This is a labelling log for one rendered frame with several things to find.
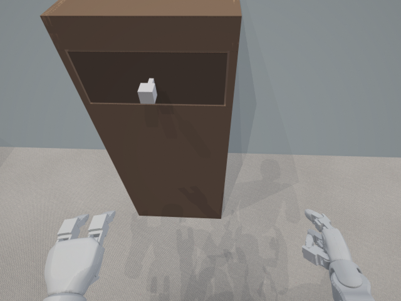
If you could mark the robot right hand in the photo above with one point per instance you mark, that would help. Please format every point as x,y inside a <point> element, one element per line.
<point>331,244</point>

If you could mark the drawer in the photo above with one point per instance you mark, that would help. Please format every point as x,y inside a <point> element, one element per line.
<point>180,76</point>

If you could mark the cabinet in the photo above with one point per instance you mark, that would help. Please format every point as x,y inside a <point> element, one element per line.
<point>171,158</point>

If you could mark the robot left hand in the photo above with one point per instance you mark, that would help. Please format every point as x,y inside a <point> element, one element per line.
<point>74,263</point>

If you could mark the robot right forearm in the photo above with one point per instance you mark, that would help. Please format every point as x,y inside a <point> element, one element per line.
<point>348,282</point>

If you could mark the handle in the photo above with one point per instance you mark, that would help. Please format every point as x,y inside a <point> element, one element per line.
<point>147,92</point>

